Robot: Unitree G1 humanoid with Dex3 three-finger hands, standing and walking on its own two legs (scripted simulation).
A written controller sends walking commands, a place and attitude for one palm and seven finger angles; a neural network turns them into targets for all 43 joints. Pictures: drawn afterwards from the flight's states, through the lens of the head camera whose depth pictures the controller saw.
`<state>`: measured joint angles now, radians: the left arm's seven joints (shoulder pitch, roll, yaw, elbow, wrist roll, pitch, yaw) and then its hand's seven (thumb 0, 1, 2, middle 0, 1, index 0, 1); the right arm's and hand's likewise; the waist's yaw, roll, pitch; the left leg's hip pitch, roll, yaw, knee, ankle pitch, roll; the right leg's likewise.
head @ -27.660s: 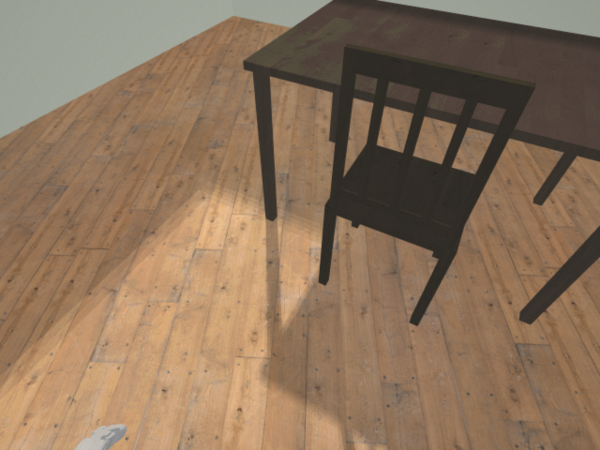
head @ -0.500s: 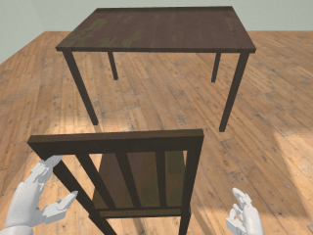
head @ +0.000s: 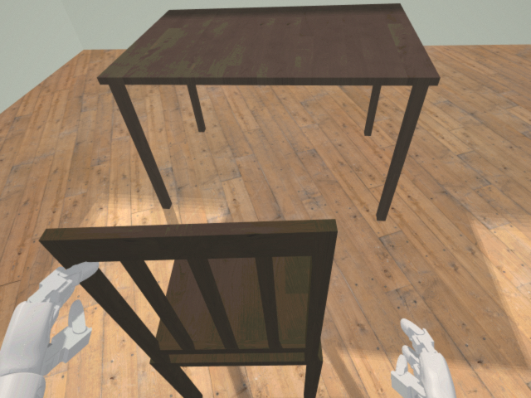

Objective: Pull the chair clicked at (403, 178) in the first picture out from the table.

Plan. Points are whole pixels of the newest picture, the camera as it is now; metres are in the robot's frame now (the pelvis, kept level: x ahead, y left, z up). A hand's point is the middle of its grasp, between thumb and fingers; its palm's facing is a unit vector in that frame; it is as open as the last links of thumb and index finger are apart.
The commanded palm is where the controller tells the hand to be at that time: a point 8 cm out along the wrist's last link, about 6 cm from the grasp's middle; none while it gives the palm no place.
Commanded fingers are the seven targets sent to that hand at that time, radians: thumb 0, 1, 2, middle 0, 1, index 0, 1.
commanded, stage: step back with the hand held close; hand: left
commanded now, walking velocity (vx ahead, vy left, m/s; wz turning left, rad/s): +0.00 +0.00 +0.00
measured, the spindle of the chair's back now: (216, 309) +0.27 +0.14 -0.07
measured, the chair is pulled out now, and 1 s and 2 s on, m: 0.64 0.64 0.64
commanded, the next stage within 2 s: stop stepping back and stand still in 1.12 s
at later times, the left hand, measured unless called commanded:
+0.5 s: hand (53, 335) +0.14 +0.26 +0.12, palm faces +0.22 -0.80 -0.55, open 6.8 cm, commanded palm +0.09 +0.31 +0.18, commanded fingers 0.00 0.90 0.90 -0.20 -0.30 -0.20 -0.30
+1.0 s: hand out of the picture +0.06 +0.30 +0.18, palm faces +0.41 -0.79 -0.45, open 7.4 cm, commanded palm +0.00 +0.34 +0.18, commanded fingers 0.00 0.90 0.90 -0.20 -0.30 -0.20 -0.30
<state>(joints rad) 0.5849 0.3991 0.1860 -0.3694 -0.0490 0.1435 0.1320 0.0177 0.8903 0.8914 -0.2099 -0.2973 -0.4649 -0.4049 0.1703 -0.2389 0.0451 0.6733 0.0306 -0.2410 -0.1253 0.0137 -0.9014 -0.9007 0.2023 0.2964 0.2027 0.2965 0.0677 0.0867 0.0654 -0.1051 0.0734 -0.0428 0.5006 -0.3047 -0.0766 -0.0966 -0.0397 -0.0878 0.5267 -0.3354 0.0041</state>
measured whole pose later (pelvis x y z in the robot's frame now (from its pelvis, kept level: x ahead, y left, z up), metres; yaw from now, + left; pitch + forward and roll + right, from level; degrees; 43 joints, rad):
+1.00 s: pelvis -0.14 +0.04 +0.00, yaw +0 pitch +2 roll -3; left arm 0.58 0.44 0.43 -0.63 -0.04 -0.16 0.17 0.02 0.89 0.90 -0.21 -0.30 -0.21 -0.30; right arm 0.27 -0.17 0.03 0.61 0.01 -0.14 -0.09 0.01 -0.90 -0.90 0.20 0.30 0.20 0.30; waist -0.01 -0.01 0.00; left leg -0.43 0.04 -0.05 0.57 -0.16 -0.01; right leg -0.28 -0.01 -0.05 0.69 -0.40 0.02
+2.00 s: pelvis -0.33 +0.05 +0.00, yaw +3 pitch -3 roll -3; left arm 0.51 0.47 0.41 -0.51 -0.03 -0.16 0.16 0.02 0.89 0.90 -0.21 -0.30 -0.21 -0.30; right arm 0.31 -0.16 0.00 0.63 0.02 -0.14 -0.10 0.01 -0.90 -0.90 0.20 0.30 0.20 0.30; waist -0.06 0.00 0.02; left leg -0.38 0.01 -0.06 0.53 -0.23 0.00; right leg -0.26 0.00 -0.08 0.67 -0.46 0.02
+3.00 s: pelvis -0.37 +0.06 +0.00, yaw +4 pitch -1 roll +0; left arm 0.28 0.15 0.01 0.76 0.00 0.05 0.03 -0.03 0.99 0.89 -0.21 -0.30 -0.20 -0.30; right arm 0.26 -0.20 0.01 0.89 -0.02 0.01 0.00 0.01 -0.91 -0.90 0.20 0.30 0.20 0.30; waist -0.02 -0.04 0.06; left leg -0.26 0.00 -0.03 0.54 -0.26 -0.01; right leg -0.26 -0.05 -0.06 0.55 -0.27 0.01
